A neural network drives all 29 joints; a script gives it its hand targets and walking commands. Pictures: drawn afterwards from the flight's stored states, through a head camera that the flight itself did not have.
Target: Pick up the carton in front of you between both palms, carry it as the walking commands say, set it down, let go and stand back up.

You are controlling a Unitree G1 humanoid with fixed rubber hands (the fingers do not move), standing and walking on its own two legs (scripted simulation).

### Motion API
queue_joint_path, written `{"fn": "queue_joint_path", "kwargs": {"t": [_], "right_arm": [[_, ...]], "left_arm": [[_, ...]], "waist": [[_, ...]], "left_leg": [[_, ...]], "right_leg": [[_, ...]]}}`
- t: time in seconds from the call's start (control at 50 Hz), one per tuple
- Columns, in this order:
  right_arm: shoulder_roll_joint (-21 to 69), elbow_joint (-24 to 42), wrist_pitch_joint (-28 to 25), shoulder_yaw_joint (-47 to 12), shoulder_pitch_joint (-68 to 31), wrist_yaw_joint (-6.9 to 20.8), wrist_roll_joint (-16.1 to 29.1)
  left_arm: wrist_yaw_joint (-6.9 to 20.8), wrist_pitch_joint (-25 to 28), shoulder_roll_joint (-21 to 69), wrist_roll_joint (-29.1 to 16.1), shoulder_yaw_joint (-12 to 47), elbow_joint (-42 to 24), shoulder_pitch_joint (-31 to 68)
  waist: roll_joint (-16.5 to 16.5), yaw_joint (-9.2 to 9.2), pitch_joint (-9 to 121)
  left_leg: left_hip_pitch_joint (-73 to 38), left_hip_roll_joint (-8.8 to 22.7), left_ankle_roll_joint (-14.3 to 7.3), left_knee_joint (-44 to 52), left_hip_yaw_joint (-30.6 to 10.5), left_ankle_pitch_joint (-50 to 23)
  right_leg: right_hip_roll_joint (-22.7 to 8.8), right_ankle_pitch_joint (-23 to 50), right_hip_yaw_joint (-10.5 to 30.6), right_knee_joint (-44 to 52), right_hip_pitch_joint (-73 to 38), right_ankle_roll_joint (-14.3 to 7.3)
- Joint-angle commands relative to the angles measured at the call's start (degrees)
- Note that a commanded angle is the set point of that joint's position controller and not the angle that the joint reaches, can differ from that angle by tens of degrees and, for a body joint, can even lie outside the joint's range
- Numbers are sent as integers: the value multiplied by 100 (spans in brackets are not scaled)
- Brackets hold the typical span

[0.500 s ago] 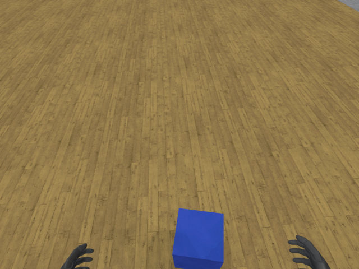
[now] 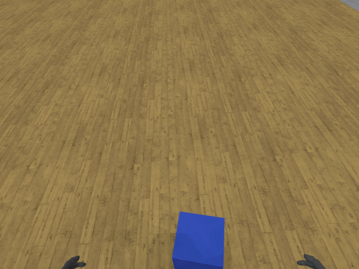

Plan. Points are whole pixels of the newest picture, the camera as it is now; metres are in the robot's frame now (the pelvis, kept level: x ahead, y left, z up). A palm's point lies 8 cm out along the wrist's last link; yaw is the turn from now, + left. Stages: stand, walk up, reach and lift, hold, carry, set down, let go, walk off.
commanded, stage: stand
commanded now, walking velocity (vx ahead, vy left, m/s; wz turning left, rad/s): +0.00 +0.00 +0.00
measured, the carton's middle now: (198, 245) +0.37 -0.04 -0.65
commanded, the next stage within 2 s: none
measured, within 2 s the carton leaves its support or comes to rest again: neither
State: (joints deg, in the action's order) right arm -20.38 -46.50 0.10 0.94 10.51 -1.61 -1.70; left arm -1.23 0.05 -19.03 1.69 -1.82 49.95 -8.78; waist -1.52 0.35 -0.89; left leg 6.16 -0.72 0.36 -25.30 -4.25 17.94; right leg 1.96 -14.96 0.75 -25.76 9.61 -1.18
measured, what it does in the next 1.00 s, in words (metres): stands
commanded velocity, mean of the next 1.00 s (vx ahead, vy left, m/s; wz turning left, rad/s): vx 0.00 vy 0.00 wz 0.00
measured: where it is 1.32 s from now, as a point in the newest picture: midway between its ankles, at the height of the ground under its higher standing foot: outside the picture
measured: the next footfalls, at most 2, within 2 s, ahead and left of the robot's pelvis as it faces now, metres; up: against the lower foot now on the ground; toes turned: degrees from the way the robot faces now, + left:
none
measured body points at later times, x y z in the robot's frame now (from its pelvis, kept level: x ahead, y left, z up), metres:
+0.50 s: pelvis -0.02 +0.00 +0.00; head -0.02 -0.01 +0.45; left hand +0.09 +0.31 -0.10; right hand +0.09 -0.30 -0.11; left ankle -0.05 +0.13 -0.74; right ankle -0.01 -0.11 -0.74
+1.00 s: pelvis -0.02 +0.00 +0.01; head -0.02 +0.00 +0.46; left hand +0.08 +0.32 -0.11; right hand +0.08 -0.31 -0.11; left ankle -0.05 +0.13 -0.74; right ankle -0.01 -0.11 -0.74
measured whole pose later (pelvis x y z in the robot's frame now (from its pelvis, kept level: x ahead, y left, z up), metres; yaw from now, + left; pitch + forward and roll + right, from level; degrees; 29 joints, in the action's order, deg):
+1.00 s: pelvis -0.02 +0.00 +0.01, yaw +0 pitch -3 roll +0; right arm -22.3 -57.0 -0.7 0.1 8.4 -1.1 -1.0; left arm -0.5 0.6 -21.6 0.9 -1.0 59.7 -6.4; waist -1.0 0.4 -1.7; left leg 4.2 -0.9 0.3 -19.9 -3.9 13.2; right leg 1.3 -10.3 1.1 -20.4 7.6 -0.8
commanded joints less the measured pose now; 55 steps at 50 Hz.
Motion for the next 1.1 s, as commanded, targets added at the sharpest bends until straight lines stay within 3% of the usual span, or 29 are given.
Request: {"fn": "queue_joint_path", "kwargs": {"t": [0.0, 0.5, 1.08], "right_arm": [[-843, 220, -79, 181, -128, -29, 5], [-1037, -483, -129, 104, -264, -2, 40], [-1143, -860, -135, 95, -391, 41, 84]], "left_arm": [[-20, 66, -946, -8, -205, -193, 180], [39, 89, -1133, -45, -141, 475, 371], [53, 118, -1262, -88, -71, 776, 467]], "waist": [[104, 3, 278], [113, 20, 65], [130, 1, 83]], "left_leg": [[195, 516, -59, 310, -344, -1770], [233, 604, -120, 751, -429, -1208], [148, 651, -148, 891, -425, -1273]], "right_leg": [[-664, 1765, 579, 326, -375, 11], [-744, 1154, 660, 725, -416, -20], [-810, 1232, 681, 820, -461, -43]]}}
